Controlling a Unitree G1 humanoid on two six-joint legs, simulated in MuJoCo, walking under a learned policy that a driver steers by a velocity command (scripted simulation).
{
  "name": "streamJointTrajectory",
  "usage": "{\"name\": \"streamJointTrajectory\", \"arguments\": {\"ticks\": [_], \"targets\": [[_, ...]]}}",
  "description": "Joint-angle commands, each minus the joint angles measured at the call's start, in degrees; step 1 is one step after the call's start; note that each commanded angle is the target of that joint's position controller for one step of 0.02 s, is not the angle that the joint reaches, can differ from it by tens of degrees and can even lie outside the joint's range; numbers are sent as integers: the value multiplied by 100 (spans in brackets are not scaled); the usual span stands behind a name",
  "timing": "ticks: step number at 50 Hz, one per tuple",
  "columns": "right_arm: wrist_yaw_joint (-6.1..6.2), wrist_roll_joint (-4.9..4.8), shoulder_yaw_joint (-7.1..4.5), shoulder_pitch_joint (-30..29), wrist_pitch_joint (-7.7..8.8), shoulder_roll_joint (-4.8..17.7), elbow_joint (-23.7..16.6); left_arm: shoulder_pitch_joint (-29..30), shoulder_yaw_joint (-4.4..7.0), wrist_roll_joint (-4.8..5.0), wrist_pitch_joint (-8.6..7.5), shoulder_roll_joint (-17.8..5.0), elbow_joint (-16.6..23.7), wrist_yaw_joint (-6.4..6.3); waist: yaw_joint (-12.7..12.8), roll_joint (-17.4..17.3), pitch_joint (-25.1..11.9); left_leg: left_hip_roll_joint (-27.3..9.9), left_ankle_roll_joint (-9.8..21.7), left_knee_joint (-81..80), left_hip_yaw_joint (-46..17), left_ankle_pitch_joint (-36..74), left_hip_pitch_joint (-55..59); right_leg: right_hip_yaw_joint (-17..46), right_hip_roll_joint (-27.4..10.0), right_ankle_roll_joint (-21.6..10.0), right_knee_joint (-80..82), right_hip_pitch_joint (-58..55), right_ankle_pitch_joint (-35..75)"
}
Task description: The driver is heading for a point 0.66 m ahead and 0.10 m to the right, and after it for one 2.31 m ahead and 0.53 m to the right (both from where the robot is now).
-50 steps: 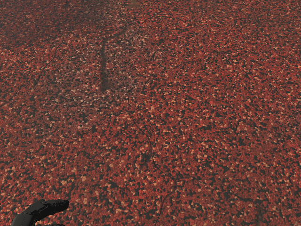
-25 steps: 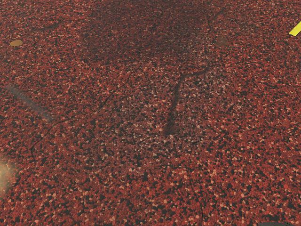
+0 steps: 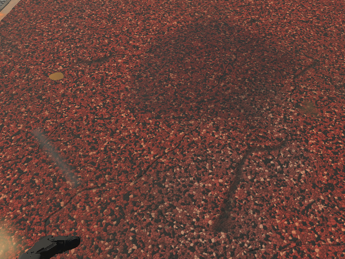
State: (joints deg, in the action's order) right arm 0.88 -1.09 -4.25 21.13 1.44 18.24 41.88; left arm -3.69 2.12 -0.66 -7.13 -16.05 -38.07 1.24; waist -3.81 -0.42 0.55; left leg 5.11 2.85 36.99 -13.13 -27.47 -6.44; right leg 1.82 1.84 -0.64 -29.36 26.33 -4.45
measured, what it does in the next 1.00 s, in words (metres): walks ahead, turning right: left foot, then right foot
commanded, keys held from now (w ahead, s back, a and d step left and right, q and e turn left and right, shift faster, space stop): w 0.34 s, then w+e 0.66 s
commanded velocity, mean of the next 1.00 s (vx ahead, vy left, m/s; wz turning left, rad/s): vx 0.50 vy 0.00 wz -0.17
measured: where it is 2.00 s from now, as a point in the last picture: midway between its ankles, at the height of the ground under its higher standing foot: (196, 178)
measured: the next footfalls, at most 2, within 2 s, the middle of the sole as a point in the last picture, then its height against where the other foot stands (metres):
left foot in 0.48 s outside the picture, level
right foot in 1.00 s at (205, 214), level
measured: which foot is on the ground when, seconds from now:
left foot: up 0.00-0.46, down 0.48-0.98, up 1.00-1.00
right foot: down 0.00-0.48, up 0.50-0.98, down 1.00-1.00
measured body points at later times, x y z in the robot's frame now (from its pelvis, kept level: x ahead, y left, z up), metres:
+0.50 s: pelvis +0.26 +0.03 +0.00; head +0.30 +0.04 +0.45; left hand +0.22 +0.31 -0.13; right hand +0.52 -0.18 -0.05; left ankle +0.36 +0.14 -0.72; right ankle +0.11 -0.12 -0.71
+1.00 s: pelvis +0.52 -0.02 -0.01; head +0.55 -0.04 +0.44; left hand +0.79 +0.16 -0.08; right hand +0.46 -0.31 -0.14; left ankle +0.37 +0.15 -0.71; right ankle +0.61 -0.13 -0.72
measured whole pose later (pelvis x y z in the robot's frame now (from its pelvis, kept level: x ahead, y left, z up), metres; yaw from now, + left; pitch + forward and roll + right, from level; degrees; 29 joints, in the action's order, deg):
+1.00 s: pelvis +0.52 -0.02 -0.01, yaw -16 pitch +2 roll +2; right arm 0.7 -1.2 -4.7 18.8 2.5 17.4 49.2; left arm -4.1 3.0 1.2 -1.3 -15.8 -37.1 3.1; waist -3.1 1.0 2.7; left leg -4.4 -2.9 27.5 15.7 -27.3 3.7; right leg -2.8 -1.0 -5.9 -34.7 29.4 -7.7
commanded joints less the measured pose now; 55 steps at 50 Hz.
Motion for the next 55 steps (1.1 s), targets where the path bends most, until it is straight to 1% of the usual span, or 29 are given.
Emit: {"name": "streamJointTrajectory", "arguments": {"ticks": [1,2,3,4,7,10,13,18,20,22,23,24,25,26,27,29,31,35,40,45,47,48,49,50,51,52,53,54,55], "targets": [[-7,-110,84,734,175,254,-425,-1979,485,59,-12,-1327,-174,27,699,1663,-1712,-51,-166,3449,218,-571,-3468,4665,-2504,-1625,1256,-4450,-2537],[-14,-129,-22,181,173,658,-429,-1674,369,119,11,-920,-118,19,819,959,-881,-313,-165,3782,121,-109,-3793,3980,-2291,-1394,1384,-3811,-2882],[-9,-56,-26,-325,170,694,-532,-1399,309,70,58,-767,-72,5,794,542,-451,-521,-160,3720,370,295,-3724,3129,-2024,-1202,1385,-3169,-2351],[-20,31,-20,-647,198,617,-630,-1215,263,35,84,-662,-106,3,715,387,-86,-669,-156,3388,467,579,-3669,2562,-1781,-1167,1495,-2588,-1654],[-91,41,17,-564,201,323,-599,-1131,191,31,59,-508,-206,-16,453,668,-62,-966,-191,2645,717,970,-3109,1686,-1391,-1135,1781,-2005,-405],[-106,94,115,-933,209,112,-718,-1269,252,109,55,-762,-360,-43,512,554,25,-1060,-311,1738,922,1328,-3205,1244,-1420,-1286,2020,-1932,241],[-153,87,187,-1453,269,-13,-804,-1400,275,142,116,-914,-493,-67,688,488,77,-1025,-352,614,1064,2243,-2980,770,-1291,-1176,2098,-1932,481],[-256,6,178,-2243,340,42,-1009,-1913,266,218,232,-996,-800,-68,938,475,246,-796,-301,-425,1198,2797,-2539,638,-1400,-1033,1917,-2167,620],[-302,2,135,-2316,390,140,-1081,-1981,282,237,305,-1056,-881,-94,827,503,288,-723,-183,-719,1150,2501,-2395,822,-1538,-953,1694,-2402,792],[-292,24,26,-1781,434,346,-943,-1837,315,243,367,-1185,-886,-131,415,522,37,-577,-20,-1079,1250,2366,-1465,804,-1477,-797,1114,-2381,1555],[-240,60,-104,-1069,434,582,-726,-1818,274,216,367,-1088,-868,-135,66,421,-439,-565,124,-1162,1285,2418,-322,602,-1186,-646,289,-2093,1997],[-165,164,-229,-59,418,969,-577,-1697,144,102,336,-765,-698,-130,-394,21,-1277,-1466,472,-913,440,2493,1312,368,-850,-413,-1265,-1102,991],[-142,226,-315,303,334,1389,-493,-2386,-42,118,252,-119,-576,-144,-147,-1469,-2042,-2891,1219,-1312,-1865,1579,2991,-71,-18,-27,-3238,931,-2282],[-152,164,-205,381,314,901,-462,-2258,76,249,201,-638,-657,-139,-314,-1249,-1993,-2897,1303,-1765,-2588,665,2714,536,-171,-6,-4063,1515,-2876],[-144,109,-113,56,319,636,-429,-1833,187,349,198,-929,-541,-127,-259,-949,-1146,-2715,1098,-1896,-1753,624,2080,529,-421,-25,-4285,1860,-2418],[-171,136,-20,-595,357,319,-402,-1419,210,246,248,-820,-468,-143,45,-606,-391,-2259,902,-2276,-629,1354,828,381,-767,10,-3946,1600,-1637],[-190,186,-4,-915,448,172,-335,-1571,212,243,397,-589,-517,-137,340,-659,-152,-2051,836,-2659,86,2003,87,416,-925,60,-3711,1068,-1253],[-145,195,-103,-971,558,360,-96,-1274,194,196,546,-379,-332,-130,450,-343,123,-2053,899,-2972,977,2917,-148,471,-975,195,-3109,1292,-542],[-57,148,-178,-752,483,637,124,-394,106,181,483,-224,-31,60,145,-171,338,-1925,722,-3043,1883,3116,52,47,-869,92,-1473,1078,716],[-41,-2,-269,-386,293,873,375,270,126,182,508,-337,384,203,-2,-173,500,-2196,533,-2620,2205,3682,1012,-292,-721,-221,-756,1227,131],[-13,-41,-315,-442,207,1040,377,80,217,168,540,-501,453,225,217,-361,220,-2194,399,-1894,2387,5456,1227,-624,-383,-441,-711,664,-472],[6,-60,-331,-492,155,1103,362,-378,317,171,561,-663,377,217,505,-425,-92,-2127,318,-1139,2493,6305,1194,-793,-134,-583,-676,13,-697],[27,-77,-302,-569,116,1056,333,-1255,488,192,578,-927,155,167,1002,-324,-549,-1916,141,37,2668,6433,775,-860,146,-785,-335,-1235,-432],[48,52,-199,-454,148,825,240,-2212,697,215,642,-1415,-73,49,1365,245,-1086,-1666,-136,1783,2677,4802,-616,148,-342,-1108,-208,-3023,-317],[-43,262,79,84,303,-25,-100,-1960,762,268,593,-2041,-7,19,602,1726,-1572,-461,-497,3753,2114,-487,-3206,3472,-1792,-2214,399,-4777,-1387],[-117,50,22,-545,517,444,-126,-2103,607,217,496,-1521,184,50,1072,948,-2141,-427,-394,4282,830,-679,-3792,4552,-2097,-2313,1222,-4972,-2034],[-156,-155,-50,-1097,625,711,-305,-1910,512,159,408,-1216,127,68,1118,667,-1296,-677,-252,4154,815,-101,-4198,3739,-1952,-2010,1337,-4419,-1578],[-122,-89,-17,-1151,682,624,-307,-1587,469,170,367,-1085,147,61,857,251,-842,-922,-189,3669,822,397,-3987,3072,-1709,-1819,1299,-3612,-1001],[-80,70,-42,-1126,682,638,-235,-1205,413,163,367,-898,214,43,617,112,-531,-1088,-232,3166,826,672,-3603,2523,-1486,-1683,1333,-2857,-336]]}}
